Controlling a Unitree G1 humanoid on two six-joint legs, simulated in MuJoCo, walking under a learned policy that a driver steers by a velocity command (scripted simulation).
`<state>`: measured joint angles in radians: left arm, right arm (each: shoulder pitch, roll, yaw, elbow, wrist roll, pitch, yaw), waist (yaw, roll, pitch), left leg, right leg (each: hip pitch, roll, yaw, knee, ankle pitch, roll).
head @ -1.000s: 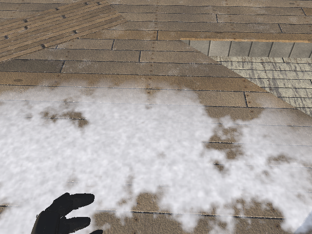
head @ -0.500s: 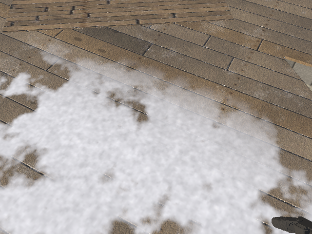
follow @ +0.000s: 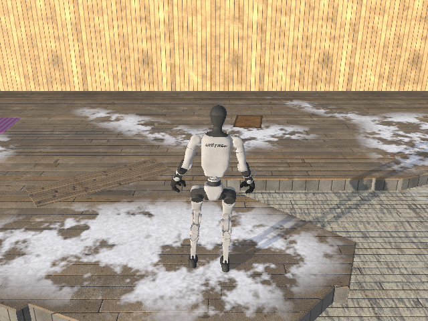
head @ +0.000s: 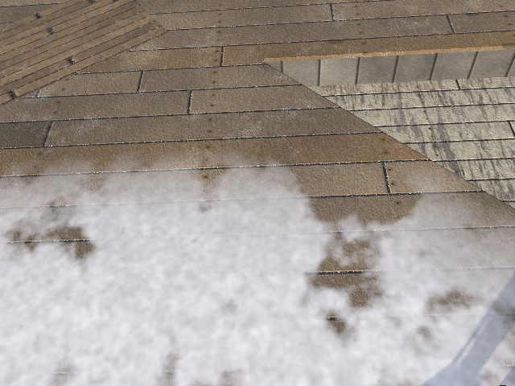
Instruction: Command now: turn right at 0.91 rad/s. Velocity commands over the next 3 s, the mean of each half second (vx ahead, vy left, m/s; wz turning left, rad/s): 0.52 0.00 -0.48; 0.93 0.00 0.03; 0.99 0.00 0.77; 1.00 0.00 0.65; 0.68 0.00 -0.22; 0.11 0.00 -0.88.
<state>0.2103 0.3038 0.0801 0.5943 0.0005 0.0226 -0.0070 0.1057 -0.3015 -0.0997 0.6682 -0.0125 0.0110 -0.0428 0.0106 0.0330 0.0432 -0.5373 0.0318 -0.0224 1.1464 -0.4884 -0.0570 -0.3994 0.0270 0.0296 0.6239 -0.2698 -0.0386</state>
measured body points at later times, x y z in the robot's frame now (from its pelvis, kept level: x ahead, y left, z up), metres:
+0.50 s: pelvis +0.12 +0.03 +0.00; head +0.13 +0.04 +0.45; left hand +0.31 +0.24 -0.10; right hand +0.18 -0.27 -0.08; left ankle +0.12 +0.14 -0.73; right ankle +0.04 -0.09 -0.67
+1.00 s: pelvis +0.45 -0.11 -0.01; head +0.50 -0.11 +0.44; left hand +0.68 +0.10 -0.10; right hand +0.40 -0.37 -0.14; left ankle +0.29 +0.08 -0.61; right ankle +0.51 -0.23 -0.73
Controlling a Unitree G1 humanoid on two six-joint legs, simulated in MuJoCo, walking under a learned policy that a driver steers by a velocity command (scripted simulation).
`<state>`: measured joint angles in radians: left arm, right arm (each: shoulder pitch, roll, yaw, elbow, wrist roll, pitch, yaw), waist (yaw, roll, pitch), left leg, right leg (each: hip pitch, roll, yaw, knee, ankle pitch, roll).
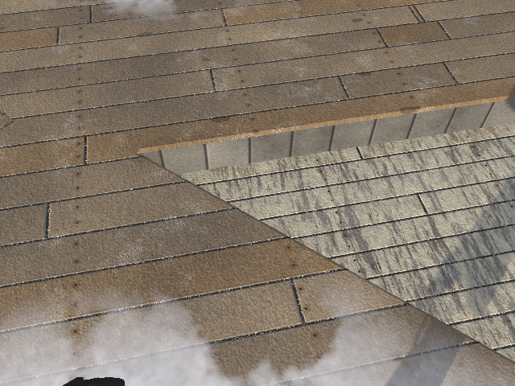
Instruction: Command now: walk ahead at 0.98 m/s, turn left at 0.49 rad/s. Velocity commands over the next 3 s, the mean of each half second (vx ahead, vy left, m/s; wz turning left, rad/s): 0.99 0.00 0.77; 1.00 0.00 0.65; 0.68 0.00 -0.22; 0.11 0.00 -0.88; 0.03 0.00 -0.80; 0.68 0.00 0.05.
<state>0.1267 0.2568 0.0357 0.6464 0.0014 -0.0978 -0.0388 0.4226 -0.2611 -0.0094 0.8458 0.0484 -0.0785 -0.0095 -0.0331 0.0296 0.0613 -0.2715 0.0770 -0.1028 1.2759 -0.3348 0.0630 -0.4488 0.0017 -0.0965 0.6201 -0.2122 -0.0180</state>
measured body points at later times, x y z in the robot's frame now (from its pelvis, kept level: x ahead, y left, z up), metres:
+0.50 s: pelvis +0.43 +0.08 -0.01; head +0.44 +0.11 +0.44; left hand +0.53 +0.38 -0.08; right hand +0.56 -0.17 -0.12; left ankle +0.48 +0.12 -0.72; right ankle +0.38 -0.14 -0.59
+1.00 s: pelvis +0.84 +0.23 +0.02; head +0.84 +0.26 +0.47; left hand +0.66 +0.45 -0.10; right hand +1.15 +0.19 -0.06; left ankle +0.74 +0.29 -0.62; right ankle +0.91 +0.15 -0.72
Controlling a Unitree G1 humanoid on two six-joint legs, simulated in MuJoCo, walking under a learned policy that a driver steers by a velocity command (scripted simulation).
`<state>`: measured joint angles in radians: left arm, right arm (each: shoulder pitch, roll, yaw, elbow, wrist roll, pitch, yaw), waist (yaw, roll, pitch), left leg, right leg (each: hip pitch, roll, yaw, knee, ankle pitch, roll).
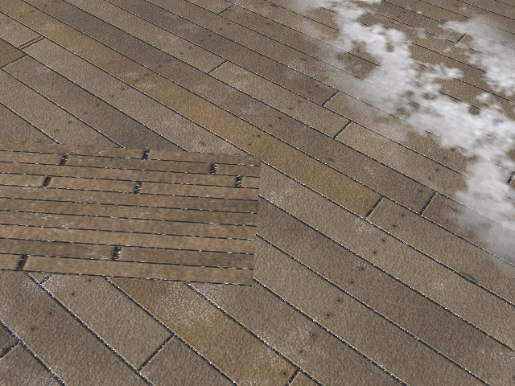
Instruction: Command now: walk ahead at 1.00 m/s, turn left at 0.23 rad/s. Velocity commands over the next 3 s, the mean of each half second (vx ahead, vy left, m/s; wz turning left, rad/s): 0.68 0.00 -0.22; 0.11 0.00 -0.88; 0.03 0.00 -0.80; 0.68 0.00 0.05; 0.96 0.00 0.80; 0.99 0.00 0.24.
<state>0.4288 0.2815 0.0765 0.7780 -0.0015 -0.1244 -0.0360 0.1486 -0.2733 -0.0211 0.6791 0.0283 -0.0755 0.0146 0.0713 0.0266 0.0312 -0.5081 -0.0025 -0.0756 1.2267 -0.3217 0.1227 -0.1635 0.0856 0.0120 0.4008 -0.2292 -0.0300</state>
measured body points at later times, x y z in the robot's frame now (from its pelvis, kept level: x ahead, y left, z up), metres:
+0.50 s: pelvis +0.38 +0.04 +0.00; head +0.43 +0.04 +0.44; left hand +0.54 +0.31 -0.11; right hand +0.48 -0.25 -0.11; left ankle +0.45 +0.14 -0.74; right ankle +0.40 -0.09 -0.66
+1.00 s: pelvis +0.51 +0.01 +0.00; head +0.55 -0.03 +0.44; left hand +0.81 +0.16 -0.08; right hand +0.53 -0.33 -0.10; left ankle +0.65 +0.12 -0.70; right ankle +0.53 -0.10 -0.74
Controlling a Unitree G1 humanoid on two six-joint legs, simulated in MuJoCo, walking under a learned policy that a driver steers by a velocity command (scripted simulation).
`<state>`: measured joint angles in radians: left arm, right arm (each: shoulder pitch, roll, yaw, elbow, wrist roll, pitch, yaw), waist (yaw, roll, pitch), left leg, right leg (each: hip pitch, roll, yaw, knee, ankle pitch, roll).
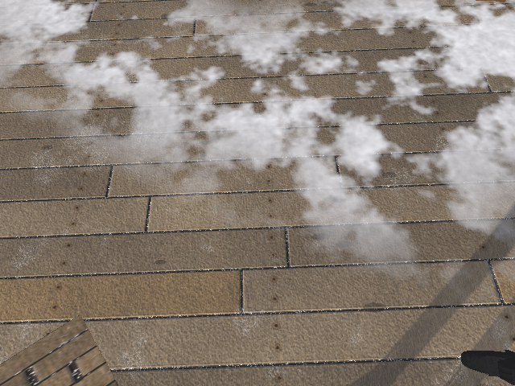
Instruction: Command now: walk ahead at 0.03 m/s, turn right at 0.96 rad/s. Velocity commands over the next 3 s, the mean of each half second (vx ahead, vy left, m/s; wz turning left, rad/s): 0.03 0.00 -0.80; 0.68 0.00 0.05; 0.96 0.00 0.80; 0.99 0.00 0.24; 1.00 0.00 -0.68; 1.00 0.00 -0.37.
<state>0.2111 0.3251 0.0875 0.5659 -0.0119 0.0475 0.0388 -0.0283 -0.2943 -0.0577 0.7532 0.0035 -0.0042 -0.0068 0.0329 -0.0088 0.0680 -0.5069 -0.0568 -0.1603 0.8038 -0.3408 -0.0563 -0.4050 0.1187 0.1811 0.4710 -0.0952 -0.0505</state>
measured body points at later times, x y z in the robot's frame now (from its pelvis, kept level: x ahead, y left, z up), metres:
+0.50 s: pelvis +0.03 +0.05 +0.01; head +0.06 +0.04 +0.46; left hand +0.30 +0.22 -0.08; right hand +0.02 -0.26 -0.10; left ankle +0.08 +0.16 -0.74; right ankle -0.04 -0.09 -0.70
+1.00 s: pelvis +0.23 -0.05 -0.03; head +0.27 -0.07 +0.41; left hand +0.30 +0.23 -0.15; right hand +0.38 -0.35 -0.12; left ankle +0.47 -0.02 -0.71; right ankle -0.06 -0.06 -0.73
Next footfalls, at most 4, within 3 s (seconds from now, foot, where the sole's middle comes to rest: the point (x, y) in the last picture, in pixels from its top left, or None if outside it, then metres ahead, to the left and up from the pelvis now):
0.12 left None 0.12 0.15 -0.77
0.60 right None -0.03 -0.07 -0.77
1.04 left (305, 356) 0.49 -0.05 -0.77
1.48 right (386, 229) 0.87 -0.30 -0.77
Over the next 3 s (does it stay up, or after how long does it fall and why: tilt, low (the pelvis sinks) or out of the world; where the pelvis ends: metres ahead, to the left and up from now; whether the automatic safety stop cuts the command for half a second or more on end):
stays up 1.98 -0.02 -0.02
